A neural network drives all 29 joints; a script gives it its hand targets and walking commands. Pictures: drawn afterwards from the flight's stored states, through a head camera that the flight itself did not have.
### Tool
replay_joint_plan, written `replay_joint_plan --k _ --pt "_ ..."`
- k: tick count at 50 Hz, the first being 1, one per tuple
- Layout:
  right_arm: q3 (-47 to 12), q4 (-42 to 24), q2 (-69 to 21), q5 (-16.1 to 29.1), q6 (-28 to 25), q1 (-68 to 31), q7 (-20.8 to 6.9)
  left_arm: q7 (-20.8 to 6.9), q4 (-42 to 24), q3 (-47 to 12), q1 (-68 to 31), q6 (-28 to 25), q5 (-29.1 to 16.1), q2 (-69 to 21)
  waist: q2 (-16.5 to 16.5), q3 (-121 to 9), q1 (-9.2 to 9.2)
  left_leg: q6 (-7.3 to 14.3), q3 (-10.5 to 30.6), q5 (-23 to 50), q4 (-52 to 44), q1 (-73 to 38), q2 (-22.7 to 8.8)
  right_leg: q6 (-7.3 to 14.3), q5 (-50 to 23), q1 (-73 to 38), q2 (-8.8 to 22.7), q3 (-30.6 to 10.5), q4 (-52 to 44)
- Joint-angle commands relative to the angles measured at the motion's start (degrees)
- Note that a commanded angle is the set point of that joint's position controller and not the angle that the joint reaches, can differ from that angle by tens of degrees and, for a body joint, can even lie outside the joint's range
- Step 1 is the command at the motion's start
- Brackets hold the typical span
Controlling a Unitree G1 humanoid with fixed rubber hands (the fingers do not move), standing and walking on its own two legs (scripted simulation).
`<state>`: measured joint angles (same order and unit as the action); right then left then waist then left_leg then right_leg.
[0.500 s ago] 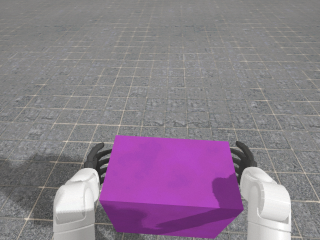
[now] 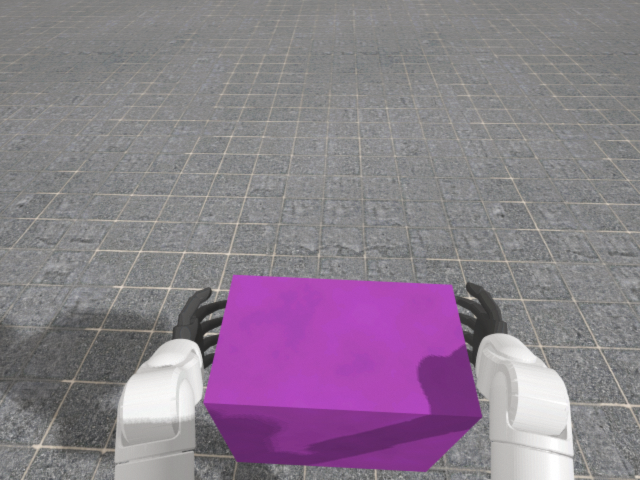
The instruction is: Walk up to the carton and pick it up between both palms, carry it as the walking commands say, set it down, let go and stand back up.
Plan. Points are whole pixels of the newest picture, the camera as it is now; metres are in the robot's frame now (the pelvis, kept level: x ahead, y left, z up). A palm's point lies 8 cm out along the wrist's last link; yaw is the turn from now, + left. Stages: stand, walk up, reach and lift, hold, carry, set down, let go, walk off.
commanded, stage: carry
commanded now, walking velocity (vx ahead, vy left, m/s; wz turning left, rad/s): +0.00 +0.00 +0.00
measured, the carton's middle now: (336, 380) +0.25 +0.00 +0.00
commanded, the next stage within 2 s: none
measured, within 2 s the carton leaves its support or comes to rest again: neither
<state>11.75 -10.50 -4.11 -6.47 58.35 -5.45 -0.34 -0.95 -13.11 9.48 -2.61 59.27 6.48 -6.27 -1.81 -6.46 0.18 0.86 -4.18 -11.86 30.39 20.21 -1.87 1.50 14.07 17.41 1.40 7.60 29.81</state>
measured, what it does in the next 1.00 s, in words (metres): steps to the right: left foot, then right foot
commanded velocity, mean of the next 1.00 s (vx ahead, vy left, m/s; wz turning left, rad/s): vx -0.23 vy -0.19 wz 0.00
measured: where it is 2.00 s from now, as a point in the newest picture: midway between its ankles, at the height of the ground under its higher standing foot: outside the picture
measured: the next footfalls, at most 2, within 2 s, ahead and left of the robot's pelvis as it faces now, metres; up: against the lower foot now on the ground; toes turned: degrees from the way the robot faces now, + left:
left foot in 0.58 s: +0.00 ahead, +0.05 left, +0.00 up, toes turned +8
right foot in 0.90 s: -0.09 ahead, -0.29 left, +0.00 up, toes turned -5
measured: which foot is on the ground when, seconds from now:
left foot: down 0.00-0.36, up 0.38-0.56, down 0.58-0.92, up 0.94-1.00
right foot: down 0.00-0.58, up 0.60-0.88, down 0.90-1.00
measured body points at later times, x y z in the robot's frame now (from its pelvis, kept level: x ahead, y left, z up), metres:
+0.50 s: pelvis -0.03 -0.05 -0.02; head -0.02 -0.04 +0.43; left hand +0.23 +0.12 +0.04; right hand +0.24 -0.24 +0.05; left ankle -0.02 +0.07 -0.71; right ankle +0.02 -0.10 -0.73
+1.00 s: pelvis -0.15 -0.16 -0.01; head -0.13 -0.19 +0.44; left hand +0.11 +0.00 +0.05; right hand +0.11 -0.35 +0.04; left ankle -0.11 +0.00 -0.69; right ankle -0.13 -0.29 -0.73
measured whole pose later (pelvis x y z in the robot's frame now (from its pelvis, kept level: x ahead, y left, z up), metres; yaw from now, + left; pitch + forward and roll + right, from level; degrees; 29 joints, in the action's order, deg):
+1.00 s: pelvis -0.15 -0.16 -0.01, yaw +0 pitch +3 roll +0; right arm 11.9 -25.7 -5.2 -4.3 64.5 -2.7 -0.3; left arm -0.2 -26.5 8.8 -0.3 64.2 4.2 -7.4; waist -3.6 -0.2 -0.6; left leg -2.6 -1.1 -31.1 58.3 35.1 -6.6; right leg -0.7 16.8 23.9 2.9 3.4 38.1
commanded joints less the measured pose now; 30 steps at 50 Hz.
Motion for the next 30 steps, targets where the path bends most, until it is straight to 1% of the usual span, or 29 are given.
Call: replay_joint_plan --k 1,2,3,4,5,6,8,9,10,11,12,13,14,15,16,17,18,19,20,21,22,23,24,25,26,27,28,29,30 --pt "-38.5 -2.0 -42.4 15.5 -0.9 -26.4 -10.4 -9.4 -0.5 -36.3 -27.6 -2.4 -15.6 -39.1 2.4 -9.4 0.22 0.8 6.1 4.9 -5.1 -5.5 -5.2 -0.3 -0.1 -2.1 6.3 -6.2 -8.1" --pt "-40.7 -6.2 -42.5 16.9 -1.3 -27.7 -10.5 -9.4 -3.7 -38.4 -27.6 -3.0 -16.7 -39.5 2.7 -9.2 0.23 0.9 5.8 3.9 -5.6 -5.2 -5.3 -0.3 0.9 -1.7 6.5 -6.6 -8.0" --pt "-42.0 -6.7 -44.3 18.2 -0.9 -27.7 -10.4 -9.5 -7.7 -39.9 -30.4 -2.6 -18.6 -39.9 2.6 -9.1 0.19 0.7 6.0 4.5 -4.5 -5.5 -5.1 -0.2 0.7 -1.8 7.0 -7.2 -8.9" --pt "-41.6 -6.0 -44.2 17.6 -0.9 -27.8 -10.3 -9.4 -7.6 -39.4 -31.6 -2.8 -18.2 -39.6 3.1 -10.5 -0.02 0.3 4.8 6.3 -3.7 -6.9 -4.8 0.0 0.2 -1.6 7.1 -6.9 -8.3" --pt "-41.1 -6.2 -43.0 17.2 -0.8 -27.1 -10.2 -9.2 -5.5 -39.0 -29.1 -2.3 -17.5 -39.4 1.8 -9.1 0.08 0.3 5.8 7.8 -4.2 -6.5 -6.0 0.0 -0.9 -1.1 6.6 -6.6 -7.9" --pt "-49.0 -19.0 -47.1 23.7 1.4 -31.5 -10.2 -9.1 -18.2 -47.2 -32.6 -0.1 -24.3 -43.2 -0.2 -11.2 0.21 0.7 7.1 13.3 -4.3 -6.3 -7.5 -0.2 -6.3 -3.5 5.1 -5.0 -4.6" --pt "-47.4 -15.8 -46.8 22.7 5.5 -26.4 -10.0 -8.9 -17.0 -45.8 -30.8 4.0 -24.1 -43.2 0.1 -13.5 0.15 1.6 8.7 19.5 -1.8 -6.3 -10.7 0.0 -12.5 -4.8 4.9 -4.9 0.1" --pt "-46.7 -14.9 -45.2 21.9 6.8 -21.3 -9.6 -8.8 -13.6 -44.9 -24.9 5.4 -23.3 -41.9 -1.0 -15.5 -0.25 2.5 11.6 25.9 -1.6 -8.9 -13.2 -0.8 -13.4 -3.8 4.1 -4.0 3.7" --pt "-46.0 -15.2 -44.6 21.2 7.5 -20.7 -9.7 -9.0 -15.2 -45.5 -25.6 5.9 -23.3 -41.2 -2.3 -15.8 -0.29 3.2 12.4 27.7 -0.7 -10.1 -14.7 -1.1 -11.7 -1.5 4.0 -4.1 5.3" --pt "-45.6 -14.7 -44.1 21.0 8.0 -19.0 -9.6 -9.4 -12.7 -44.5 -22.4 6.8 -23.1 -40.6 -4.9 -15.7 -0.36 3.4 13.3 30.9 0.4 -10.2 -15.8 -1.3 -10.8 -0.4 3.8 -3.9 6.0" --pt "-45.5 -14.2 -44.5 20.8 8.3 -19.2 -9.7 -9.4 -14.1 -46.0 -24.2 6.9 -23.6 -40.8 -7.0 -15.2 -0.48 4.0 14.0 34.3 -0.8 -10.6 -17.4 -1.8 -4.2 1.7 2.6 -3.1 6.4" --pt "-45.7 -14.5 -44.8 20.9 8.7 -19.0 -9.9 -9.6 -14.4 -45.6 -24.4 6.9 -23.6 -41.2 -7.7 -13.4 -0.22 4.1 14.3 32.5 -1.3 -9.9 -17.8 -2.0 1.8 3.4 1.7 -2.6 4.4" --pt "-45.7 -15.5 -45.4 21.4 8.5 -20.8 -10.0 -9.9 -15.4 -45.7 -25.3 6.9 -23.9 -40.6 -7.2 -11.2 -0.08 3.8 14.2 28.3 -1.5 -7.8 -17.7 -1.4 2.8 3.4 1.9 -3.0 2.9" --pt "-45.5 -14.6 -45.4 21.0 8.5 -21.6 -10.1 -10.0 -15.0 -45.8 -27.2 6.8 -24.1 -41.6 -6.6 -9.6 -0.15 2.7 13.4 25.2 -1.5 -4.8 -17.0 -0.9 1.7 2.3 1.9 -3.0 1.2" --pt "-46.6 -17.6 -45.8 21.9 8.3 -24.1 -10.3 -10.2 -16.1 -46.4 -27.4 6.6 -24.6 -42.2 -4.8 -8.8 -0.09 1.1 10.7 17.9 -0.1 -2.0 -14.9 -0.2 -2.4 0.5 3.2 -4.7 -0.8" --pt "-47.0 -18.2 -45.7 22.3 8.2 -24.9 -10.4 -10.4 -16.5 -45.7 -28.5 6.5 -24.7 -41.7 -0.3 -9.7 -0.37 -0.7 6.3 13.3 4.0 0.8 -11.5 0.9 -12.1 -2.9 5.7 -6.9 -2.3" --pt "-47.5 -19.0 -46.3 22.6 8.2 -24.7 -10.3 -10.3 -17.6 -45.8 -29.1 6.5 -24.9 -42.1 6.8 -11.4 -0.83 -2.0 0.2 2.9 10.6 3.9 -6.5 3.2 -24.5 -5.3 10.7 -11.4 -3.0" --pt "-48.1 -19.0 -46.4 22.7 8.4 -25.9 -10.2 -10.3 -18.1 -45.7 -29.9 6.7 -25.0 -42.9 10.9 -10.6 -0.49 -2.7 -2.5 -10.7 16.8 7.3 -3.0 7.3 -34.5 -6.7 13.9 -11.8 -3.3" --pt "-48.2 -18.9 -47.3 23.4 8.4 -27.2 -10.3 -9.9 -18.5 -45.3 -29.6 6.8 -24.1 -42.6 12.8 -11.2 0.20 -2.1 -2.3 -18.9 24.0 9.8 -1.7 10.6 -39.2 -7.6 16.1 -13.4 -3.3" --pt "-47.7 -17.3 -45.9 23.4 8.7 -23.9 -10.4 -9.5 -16.0 -43.8 -25.2 7.2 -22.4 -42.5 11.0 -12.5 0.68 -1.6 -1.3 -23.1 30.2 11.8 -1.7 13.2 -39.1 -8.6 17.5 -15.3 -3.4" --pt "-48.3 -17.2 -46.1 24.0 8.6 -23.8 -10.7 -8.9 -16.4 -44.0 -24.7 7.2 -21.8 -42.3 10.3 -12.0 0.60 -1.2 -0.4 -22.5 33.4 12.8 -2.2 14.3 -37.7 -8.3 17.4 -14.8 -2.9" --pt "-48.1 -15.3 -46.5 24.3 8.6 -23.7 -11.0 -8.4 -17.3 -43.9 -25.9 7.0 -21.5 -42.6 8.4 -12.5 0.69 -1.1 -0.2 -21.3 34.0 12.8 -2.6 14.4 -36.3 -7.9 16.9 -12.8 -1.9" --pt "-47.6 -17.8 -46.0 24.7 8.3 -24.3 -11.4 -8.0 -17.8 -44.4 -24.5 6.9 -20.4 -43.3 6.3 -13.1 0.37 -0.6 -0.2 -17.6 28.5 11.5 -3.2 12.9 -34.5 -7.4 15.7 -12.3 -0.3" --pt "-48.2 -17.7 -45.6 25.1 8.3 -24.5 -11.6 -7.7 -17.2 -44.2 -23.5 6.8 -20.3 -43.7 7.0 -13.4 0.57 -0.6 -0.4 -16.8 23.8 10.0 -3.1 11.5 -30.4 -7.8 14.6 -11.1 0.2" --pt "-48.1 -18.8 -45.6 24.8 8.2 -25.3 -11.7 -7.7 -19.2 -45.4 -26.6 6.5 -20.6 -44.6 8.2 -13.0 0.37 -0.5 -1.1 -14.1 18.7 6.7 -2.7 10.9 -31.2 -6.3 14.2 -10.4 1.1" --pt "-48.4 -19.1 -46.1 25.3 8.0 -26.3 -11.8 -7.7 -18.8 -45.0 -25.3 6.6 -20.4 -43.9 6.9 -13.9 0.37 -0.4 -1.9 -11.9 12.2 3.9 -1.7 9.6 -27.6 -6.4 13.4 -9.5 1.8" --pt "-47.9 -18.4 -46.2 25.1 8.3 -24.8 -12.1 -7.7 -18.6 -44.9 -24.0 6.7 -19.9 -43.6 4.9 -13.3 -0.31 0.0 -0.4 -5.4 1.7 -2.2 -3.0 6.9 -21.2 -2.2 12.6 -9.3 3.0" --pt "-47.2 -16.2 -46.6 24.3 8.6 -21.7 -12.3 -7.6 -18.9 -45.1 -25.1 6.6 -20.2 -43.5 -2.4 -14.1 -1.21 2.3 11.9 3.1 -8.1 -10.2 -13.3 3.3 -10.2 5.9 8.9 -5.9 11.4" --pt "-45.5 -16.2 -45.0 23.5 7.8 -20.2 -12.3 -8.3 -21.0 -46.6 -27.5 6.9 -22.0 -42.1 -25.5 -10.9 -1.30 12.4 33.4 33.8 -9.9 -13.8 -31.9 -2.3 20.8 20.4 -0.3 -1.7 26.2"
